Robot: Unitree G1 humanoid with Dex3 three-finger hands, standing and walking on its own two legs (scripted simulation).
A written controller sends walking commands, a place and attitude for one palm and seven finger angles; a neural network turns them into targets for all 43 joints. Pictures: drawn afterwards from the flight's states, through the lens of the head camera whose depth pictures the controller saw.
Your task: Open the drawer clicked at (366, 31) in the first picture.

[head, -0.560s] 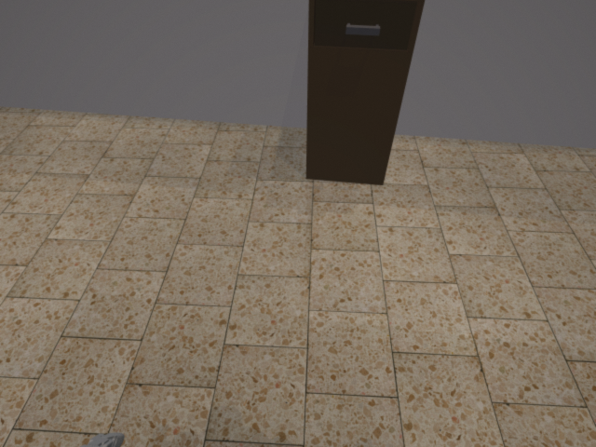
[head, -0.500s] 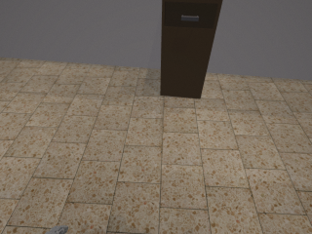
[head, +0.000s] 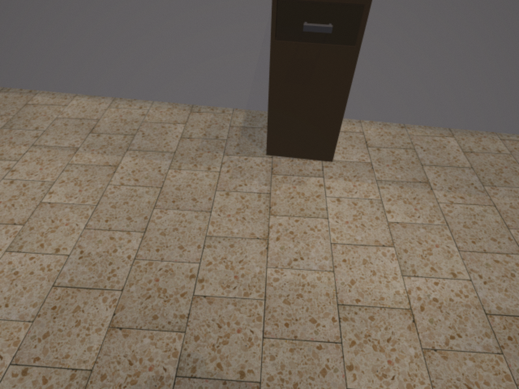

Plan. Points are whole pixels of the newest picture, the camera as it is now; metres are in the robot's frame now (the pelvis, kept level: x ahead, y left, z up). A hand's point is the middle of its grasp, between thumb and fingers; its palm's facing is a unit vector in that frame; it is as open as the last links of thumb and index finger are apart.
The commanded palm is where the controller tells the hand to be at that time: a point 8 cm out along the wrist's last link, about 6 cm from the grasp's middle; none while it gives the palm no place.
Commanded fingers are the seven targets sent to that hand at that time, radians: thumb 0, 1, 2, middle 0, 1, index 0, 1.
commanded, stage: stand and wait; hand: left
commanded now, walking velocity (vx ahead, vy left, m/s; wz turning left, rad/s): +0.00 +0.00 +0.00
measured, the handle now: (317, 26) +1.47 -0.15 -0.01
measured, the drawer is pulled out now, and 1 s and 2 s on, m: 0.00 0.00 0.00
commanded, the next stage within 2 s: look at it before walking up in 0.26 s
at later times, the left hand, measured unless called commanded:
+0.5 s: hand out of the picture +0.07 +0.25 -0.15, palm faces -0.03 -0.94 -0.33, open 7.3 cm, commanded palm none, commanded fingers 0.00 0.90 0.90 -0.20 -0.30 -0.20 -0.30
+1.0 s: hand out of the picture +0.08 +0.26 -0.15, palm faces -0.03 -0.94 -0.33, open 7.3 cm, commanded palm none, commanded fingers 0.00 0.90 0.90 -0.20 -0.30 -0.20 -0.30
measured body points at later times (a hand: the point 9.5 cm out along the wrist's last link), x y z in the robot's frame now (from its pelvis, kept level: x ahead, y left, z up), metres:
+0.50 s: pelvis +0.00 +0.01 +0.00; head +0.00 +0.01 +0.45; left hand +0.07 +0.30 -0.13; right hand +0.08 -0.29 -0.13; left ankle +0.01 +0.13 -0.74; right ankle +0.00 -0.11 -0.74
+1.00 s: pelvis +0.01 +0.01 +0.00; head +0.01 +0.01 +0.45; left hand +0.08 +0.30 -0.13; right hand +0.09 -0.29 -0.13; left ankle +0.01 +0.13 -0.74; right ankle +0.00 -0.11 -0.74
